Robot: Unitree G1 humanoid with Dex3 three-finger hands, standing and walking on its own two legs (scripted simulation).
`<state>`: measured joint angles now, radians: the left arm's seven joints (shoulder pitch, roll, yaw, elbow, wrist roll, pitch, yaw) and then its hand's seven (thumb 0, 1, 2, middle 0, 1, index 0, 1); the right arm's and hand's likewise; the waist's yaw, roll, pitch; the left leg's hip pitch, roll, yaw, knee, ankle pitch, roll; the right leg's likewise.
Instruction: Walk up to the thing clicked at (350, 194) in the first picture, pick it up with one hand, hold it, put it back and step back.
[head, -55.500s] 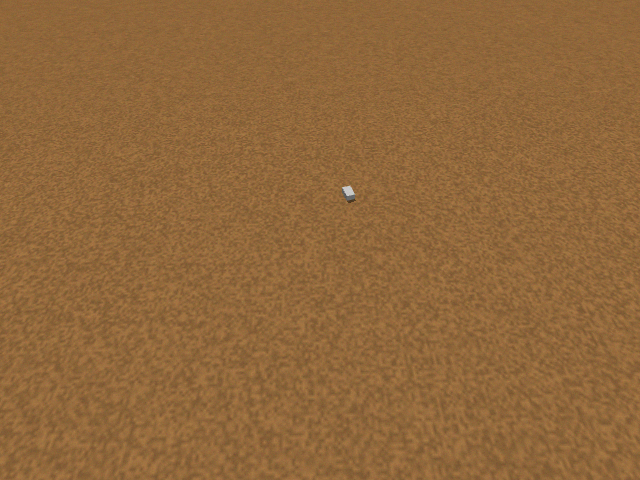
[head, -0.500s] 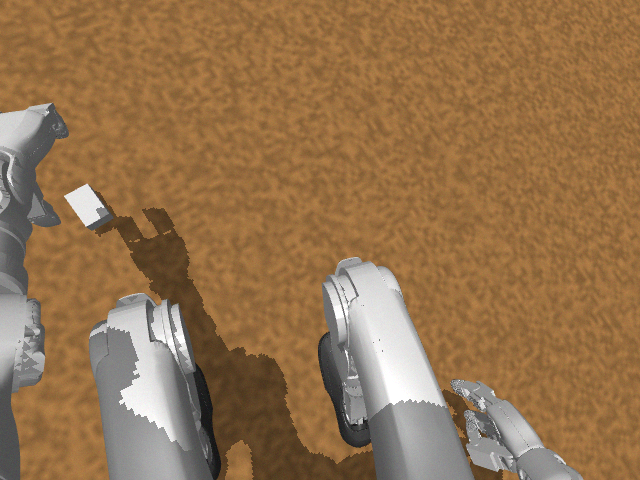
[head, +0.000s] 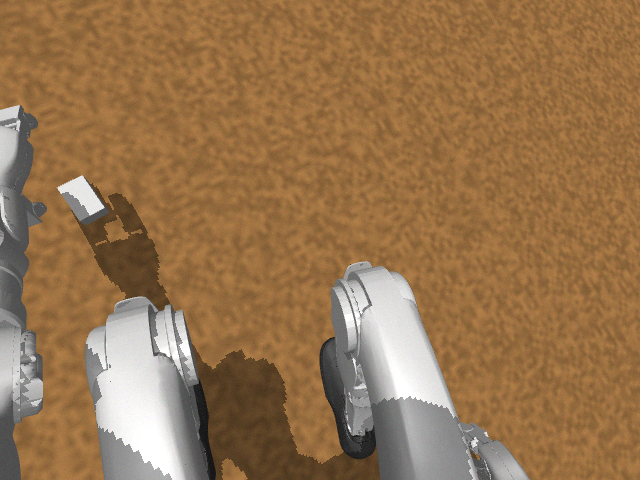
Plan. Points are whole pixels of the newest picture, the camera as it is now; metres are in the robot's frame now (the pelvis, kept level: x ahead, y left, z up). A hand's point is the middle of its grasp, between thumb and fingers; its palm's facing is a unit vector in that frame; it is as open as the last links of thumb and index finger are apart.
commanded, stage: home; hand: left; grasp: from above
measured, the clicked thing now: (84, 200) +0.50 +0.30 -0.32
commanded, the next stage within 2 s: none
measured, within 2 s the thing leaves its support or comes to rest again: neither
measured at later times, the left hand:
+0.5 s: hand out of the picture +0.30 +0.26 +0.07, palm faces -0.07 -0.85 -0.52, open 7.5 cm
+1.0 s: hand out of the picture +0.24 +0.22 +0.29, palm faces +0.23 -0.95 -0.20, open 7.4 cm
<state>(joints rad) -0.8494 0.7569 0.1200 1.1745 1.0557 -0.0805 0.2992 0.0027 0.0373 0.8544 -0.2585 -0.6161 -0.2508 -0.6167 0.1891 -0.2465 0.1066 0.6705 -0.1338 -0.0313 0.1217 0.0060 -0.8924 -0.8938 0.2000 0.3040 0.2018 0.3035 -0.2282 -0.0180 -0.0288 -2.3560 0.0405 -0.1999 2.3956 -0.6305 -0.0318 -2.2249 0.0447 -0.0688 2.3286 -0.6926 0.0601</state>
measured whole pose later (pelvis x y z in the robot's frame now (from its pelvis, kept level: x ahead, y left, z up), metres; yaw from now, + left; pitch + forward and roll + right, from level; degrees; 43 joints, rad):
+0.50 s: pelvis +0.01 -0.01 +0.17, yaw +6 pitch +31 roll -5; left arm -0.14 0.42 0.07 0.33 0.26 0.20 0.01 0.01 0.87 0.90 -0.21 -0.31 -0.21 -0.30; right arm 0.08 -0.26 -0.02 0.57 0.02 -0.03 0.01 0.01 -0.90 -0.90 0.20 0.30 0.20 0.30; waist -0.05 0.02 -0.19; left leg -1.78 0.06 -0.11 1.85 -0.61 -0.04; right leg -1.69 0.00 -0.05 1.82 -0.67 0.02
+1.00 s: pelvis +0.08 +0.00 +0.35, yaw +11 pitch +17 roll -3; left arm 0.37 0.23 0.07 -0.02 -0.08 0.44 0.06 0.01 0.91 0.90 -0.20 -0.30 -0.20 -0.30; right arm 0.27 -0.21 0.03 0.55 0.03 -0.16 -0.17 0.01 -0.90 -0.90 0.20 0.30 0.20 0.30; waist -0.08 0.04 -0.20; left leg -0.96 0.06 -0.07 1.17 -0.51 -0.03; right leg -0.86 -0.01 -0.06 1.12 -0.55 0.02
